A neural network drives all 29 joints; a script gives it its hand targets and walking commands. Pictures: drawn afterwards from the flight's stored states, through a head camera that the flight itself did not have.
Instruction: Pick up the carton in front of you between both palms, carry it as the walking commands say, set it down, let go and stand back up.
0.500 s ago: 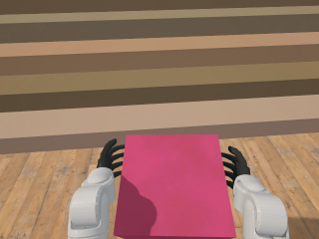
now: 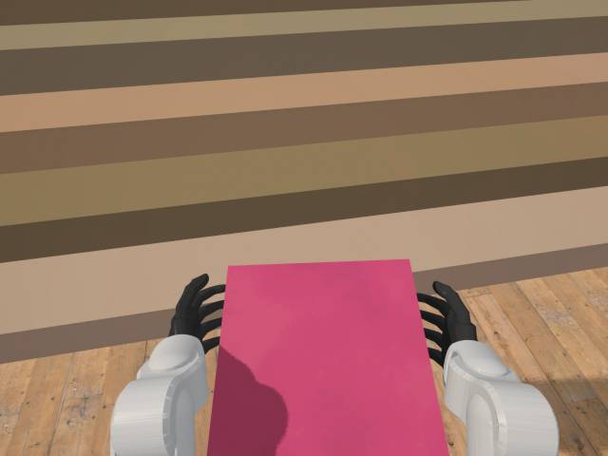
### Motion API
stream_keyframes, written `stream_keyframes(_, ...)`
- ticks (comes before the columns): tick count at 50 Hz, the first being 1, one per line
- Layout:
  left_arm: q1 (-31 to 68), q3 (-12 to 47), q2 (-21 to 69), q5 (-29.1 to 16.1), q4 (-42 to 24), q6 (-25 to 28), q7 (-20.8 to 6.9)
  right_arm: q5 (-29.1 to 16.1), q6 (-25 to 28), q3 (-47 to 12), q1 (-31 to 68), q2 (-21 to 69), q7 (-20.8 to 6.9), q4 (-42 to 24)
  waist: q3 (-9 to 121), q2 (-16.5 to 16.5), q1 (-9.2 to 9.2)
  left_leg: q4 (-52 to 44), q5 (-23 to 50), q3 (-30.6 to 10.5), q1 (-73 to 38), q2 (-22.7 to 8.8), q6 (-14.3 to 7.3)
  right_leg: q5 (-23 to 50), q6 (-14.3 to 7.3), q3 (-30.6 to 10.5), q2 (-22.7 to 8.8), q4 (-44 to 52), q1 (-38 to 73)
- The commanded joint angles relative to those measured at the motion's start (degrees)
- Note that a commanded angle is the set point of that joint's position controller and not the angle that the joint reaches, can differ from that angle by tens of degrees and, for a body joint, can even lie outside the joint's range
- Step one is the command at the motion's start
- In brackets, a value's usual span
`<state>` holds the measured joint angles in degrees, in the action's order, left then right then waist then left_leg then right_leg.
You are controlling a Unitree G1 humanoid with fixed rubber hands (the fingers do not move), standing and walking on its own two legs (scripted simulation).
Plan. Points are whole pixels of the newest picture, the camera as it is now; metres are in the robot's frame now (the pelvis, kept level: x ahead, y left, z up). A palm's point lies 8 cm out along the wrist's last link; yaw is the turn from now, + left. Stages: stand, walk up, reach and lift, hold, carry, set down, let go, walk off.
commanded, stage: carry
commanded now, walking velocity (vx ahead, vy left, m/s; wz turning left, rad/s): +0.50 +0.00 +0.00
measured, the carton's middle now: (322, 377) +0.24 -0.01 +0.01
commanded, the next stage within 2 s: none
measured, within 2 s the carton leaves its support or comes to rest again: neither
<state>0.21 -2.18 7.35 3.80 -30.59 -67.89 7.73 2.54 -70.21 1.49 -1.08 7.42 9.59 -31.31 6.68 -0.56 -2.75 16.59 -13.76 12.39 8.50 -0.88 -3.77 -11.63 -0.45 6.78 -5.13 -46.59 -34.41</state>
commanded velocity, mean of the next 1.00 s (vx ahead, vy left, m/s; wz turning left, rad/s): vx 0.50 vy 0.00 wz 0.00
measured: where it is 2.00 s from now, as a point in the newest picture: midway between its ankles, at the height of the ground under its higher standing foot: (305, 158)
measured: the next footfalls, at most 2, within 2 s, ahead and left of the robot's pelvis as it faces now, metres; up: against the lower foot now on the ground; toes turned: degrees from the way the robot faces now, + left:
right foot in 0.20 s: +0.33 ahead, -0.11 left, +0.00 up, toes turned -9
left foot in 0.66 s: +0.61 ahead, +0.08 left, +0.00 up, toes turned +9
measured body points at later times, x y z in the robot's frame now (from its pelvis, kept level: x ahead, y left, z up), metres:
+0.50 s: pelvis +0.33 -0.03 -0.01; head +0.35 -0.04 +0.44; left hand +0.63 +0.14 +0.13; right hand +0.65 -0.16 +0.13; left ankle +0.40 +0.11 -0.69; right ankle +0.29 -0.11 -0.75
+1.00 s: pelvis +0.64 +0.01 -0.02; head +0.74 +0.02 +0.42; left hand +1.03 +0.16 +0.10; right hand +1.02 -0.14 +0.11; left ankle +0.57 +0.08 -0.75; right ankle +0.69 -0.11 -0.55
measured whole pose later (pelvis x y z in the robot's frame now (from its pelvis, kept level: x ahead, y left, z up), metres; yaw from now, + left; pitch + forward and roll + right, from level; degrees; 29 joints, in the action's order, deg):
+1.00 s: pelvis +0.64 +0.01 -0.02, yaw +3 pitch +7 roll +0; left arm 36.5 -18.0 8.6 6.4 -17.9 -68.0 15.8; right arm 3.2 -65.1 13.8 36.3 11.9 15.7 -17.2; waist -5.3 1.2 -6.1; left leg 29.7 -21.8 6.4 15.0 1.3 -4.4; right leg -32.3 -5.1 2.3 -3.5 -99.0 -60.0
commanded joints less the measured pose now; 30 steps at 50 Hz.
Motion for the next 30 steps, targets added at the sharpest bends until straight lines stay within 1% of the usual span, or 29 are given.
stream_keyframes(1, 18.6, 35.1, 47.7, -15.0, -3.6, 0.0, -6.4, -19.4, 2.3, -37.4, 26.6, 45.0, -9.9, -7.9, 7.3, -6.5, 1.55, -6.5, 18.0, -10.6, -12.3, -13.7, -3.9, 5.5, 0.2, 2.2, 0.7, 8.5, -3.6)
stream_keyframes(4, 19.0, 35.6, 45.5, -15.5, -5.3, -0.9, -5.8, -18.3, 1.4, -35.8, 24.3, 42.8, -9.5, -7.3, 3.8, -7.8, 1.3, -5.8, 23.4, -7.3, -13.0, -12.5, -3.2, 8.2, -0.2, 4.7, 2.0, 13.6, -2.1)
stream_keyframes(6, 22.1, 36.2, 44.9, -17.2, -7.7, -1.6, -5.7, -18.2, 0.9, -35.3, 25.7, 42.2, -8.8, -8.6, 2.2, -8.2, 1.33, -5.4, 25.3, -5.9, -13.2, -12.5, -2.7, 9.6, -1.3, 5.7, 2.3, 16.4, 0.9)
stream_keyframes(7, 23.5, 36.4, 44.4, -18.2, -9.2, -1.9, -5.6, -18.4, 0.7, -35.3, 26.7, 41.9, -8.5, -10.0, 2.1, -8.4, 1.48, -3.4, 29.5, -4.9, -13.3, -12.4, -2.3, 9.6, -2.0, 6.4, 2.8, 17.4, 3.6)
stream_keyframes(8, 24.4, 36.3, 43.9, -18.9, -10.3, -2.2, -5.5, -18.6, 0.5, -35.3, 27.7, 41.5, -8.0, -11.3, 3.2, -8.9, 1.77, 0.6, 35.8, -3.4, -13.5, -12.1, -1.6, 8.6, -2.5, 7.7, 4.1, 18.0, 7.9)
stream_keyframes(9, 24.8, 36.0, 43.2, -19.5, -10.8, -2.4, -5.3, -18.9, 0.3, -35.2, 28.8, 40.8, -7.6, -12.5, 5.8, -8.6, 2.61, 7.9, 40.7, -0.6, -12.1, -11.0, -0.5, 7.3, -2.7, 10.2, 6.6, 19.7, 15.5)
stream_keyframes(10, 25.5, 35.3, 42.1, -19.9, -10.9, -2.7, -5.1, -18.9, 0.0, -35.0, 29.5, 39.4, -7.0, -13.4, 10.2, -6.0, 3.39, 18.9, 39.1, 1.7, -6.8, -8.7, 1.0, 3.7, -3.0, 10.9, 8.0, 19.3, 27.8)
stream_keyframes(11, 25.3, 34.4, 40.6, -19.9, -10.7, -2.9, -4.7, -18.8, -0.4, -34.7, 31.3, 37.3, -6.4, -14.4, 15.2, -0.5, 5.13, 32.5, 24.5, 1.3, 4.1, -6.8, 2.3, -4.7, -4.4, -1.5, -0.4, 21.0, 40.4)
stream_keyframes(12, 27.2, 33.4, 38.4, -20.1, -9.9, -2.9, -4.4, -19.0, -0.9, -34.9, 32.7, 36.2, -5.7, -16.3, 19.8, 15.1, 5.89, 51.7, 5.2, -2.1, 22.2, 1.1, 4.7, -13.5, -14.1, -32.3, -16.6, 27.6, 52.1)
stream_keyframes(13, 27.5, 33.5, 38.9, -21.2, -9.8, -3.1, -4.2, -19.3, -1.1, -34.5, 34.1, 35.8, -5.5, -14.9, 17.1, 16.5, 6.1, 60.9, -12.7, -9.1, 30.8, 3.1, 3.1, -3.9, -15.6, -38.0, -17.9, 32.3, 50.8)
stream_keyframes(14, 31.2, 33.5, 39.1, -21.8, -11.0, -3.0, -4.3, -19.0, -0.9, -34.3, 36.2, 37.5, -5.4, -13.3, 16.7, 12.3, 5.82, 65.5, -11.7, -12.1, 33.0, -0.5, 1.1, 3.9, -14.8, -30.7, -16.8, 29.5, 48.8)
stream_keyframes(15, 32.7, 34.2, 39.2, -22.5, -12.2, -3.0, -4.0, -18.4, -1.1, -32.8, 34.4, 37.2, -5.1, -11.7, 16.9, 5.7, 5.66, 63.2, -8.6, -13.2, 32.2, -2.8, 0.2, 8.4, -12.9, -25.6, -15.4, 27.9, 44.8)
stream_keyframes(16, 37.6, 34.2, 40.4, -23.1, -11.1, -3.2, -4.1, -18.3, -1.0, -32.7, 37.8, 39.3, -5.1, -9.6, 15.6, 2.0, 5.01, 58.8, -5.7, -13.7, 30.6, -4.5, -0.1, 9.9, -11.0, -21.0, -14.0, 28.5, 40.1)
stream_keyframes(17, 40.6, 35.0, 40.7, -23.9, -10.9, -3.3, -4.1, -17.9, -1.0, -32.2, 38.0, 39.6, -5.0, -7.6, 15.3, 2.8, 4.58, 55.1, -4.0, -13.3, 28.4, -5.4, 0.1, 7.3, -9.4, -17.5, -12.8, 29.9, 36.6)
stream_keyframes(18, 42.7, 34.7, 40.3, -23.9, -9.0, -3.5, -4.1, -17.3, -1.0, -31.6, 40.3, 39.5, -4.7, -6.2, 15.5, 3.8, 4.75, 52.6, -2.9, -11.7, 27.1, -4.8, 0.2, 5.5, -9.2, -15.1, -12.1, 31.0, 34.9)
stream_keyframes(20, 46.4, 33.6, 38.6, -23.6, -4.8, -3.7, -4.1, -15.9, -1.0, -30.2, 44.3, 38.1, -3.9, -2.6, 14.2, 5.9, 4.65, 46.4, -1.8, -10.4, 27.6, -4.9, 0.7, 3.3, -10.0, -11.4, -11.4, 32.7, 32.7)
stream_keyframes(22, 49.3, 32.1, 36.9, -22.6, -0.6, -3.9, -3.8, -14.5, -1.1, -28.9, 47.2, 36.8, -3.3, 1.5, 12.1, 6.8, 4.75, 38.8, 0.4, -9.1, 29.7, -5.0, 1.5, 4.3, -11.2, -9.3, -11.2, 33.8, 32.5)
stream_keyframes(24, 51.3, 30.3, 36.2, -21.3, 3.9, -4.0, -3.3, -13.7, -1.1, -27.8, 49.9, 36.2, -2.6, 5.2, 10.4, 6.8, 5.17, 29.8, 3.5, -6.8, 28.9, -3.8, 1.8, 8.7, -10.7, -5.4, -9.2, 32.6, 32.7)
stream_keyframes(26, 53.8, 28.4, 35.9, -20.2, 7.6, -3.9, -2.6, -13.8, -1.1, -26.9, 53.3, 36.1, -2.2, 8.3, 9.6, 7.6, 5.5, 23.4, 6.2, -4.4, 27.1, -2.1, 1.6, 14.9, -9.6, -2.6, -7.6, 30.8, 33.6)
stream_keyframes(27, 55.0, 27.4, 35.9, -19.5, 9.3, -3.8, -2.2, -14.1, -1.0, -26.5, 55.1, 36.1, -2.0, 9.5, 9.4, 7.9, 5.42, 20.9, 7.7, -3.6, 25.8, -1.2, 1.2, 17.6, -9.1, -1.8, -7.1, 29.8, 34.2)
stream_keyframes(29, 58.1, 25.5, 36.1, -18.3, 12.4, -3.6, -1.4, -14.5, -0.8, -25.2, 59.2, 36.2, -1.9, 11.6, 9.3, 9.0, 5.28, 16.7, 9.8, -3.4, 23.7, -0.8, 0.2, 20.6, -7.8, -1.0, -7.2, 27.4, 36.0)
stream_keyframes(30, 59.8, 24.8, 36.3, -17.7, 13.8, -3.4, -1.0, -14.7, -0.7, -24.4, 61.2, 36.4, -1.8, 12.7, 9.8, 9.2, 4.96, 14.9, 10.3, -3.1, 21.5, -0.2, -0.5, 24.5, -7.1, -0.3, -7.3, 24.5, 36.8)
